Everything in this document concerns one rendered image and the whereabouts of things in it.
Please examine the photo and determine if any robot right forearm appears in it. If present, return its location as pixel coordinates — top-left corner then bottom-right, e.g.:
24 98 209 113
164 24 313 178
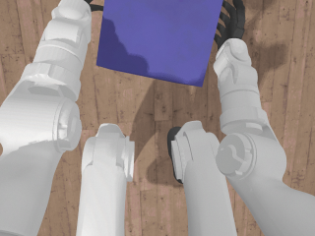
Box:
213 38 279 143

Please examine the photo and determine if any left robot hand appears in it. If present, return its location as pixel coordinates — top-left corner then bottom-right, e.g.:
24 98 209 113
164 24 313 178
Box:
84 0 104 12

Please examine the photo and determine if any left robot thigh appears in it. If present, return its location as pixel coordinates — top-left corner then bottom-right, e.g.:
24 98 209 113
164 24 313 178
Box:
76 132 135 236

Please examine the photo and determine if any right robot upper arm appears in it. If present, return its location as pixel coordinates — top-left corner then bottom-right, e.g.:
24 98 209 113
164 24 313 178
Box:
215 131 315 236

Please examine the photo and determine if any right robot hand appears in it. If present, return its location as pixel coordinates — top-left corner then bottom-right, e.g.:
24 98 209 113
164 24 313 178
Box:
214 0 246 51

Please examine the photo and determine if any left robot upper arm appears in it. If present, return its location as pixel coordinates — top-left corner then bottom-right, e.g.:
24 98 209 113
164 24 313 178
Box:
0 92 83 236

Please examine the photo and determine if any robot right foot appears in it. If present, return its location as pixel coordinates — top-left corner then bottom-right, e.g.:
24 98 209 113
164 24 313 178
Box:
166 126 183 184

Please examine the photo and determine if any carton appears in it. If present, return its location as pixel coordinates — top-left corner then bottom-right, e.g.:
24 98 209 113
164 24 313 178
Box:
96 0 223 88

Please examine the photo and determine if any robot left forearm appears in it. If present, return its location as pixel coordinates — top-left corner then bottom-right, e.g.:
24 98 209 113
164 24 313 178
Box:
0 0 92 143

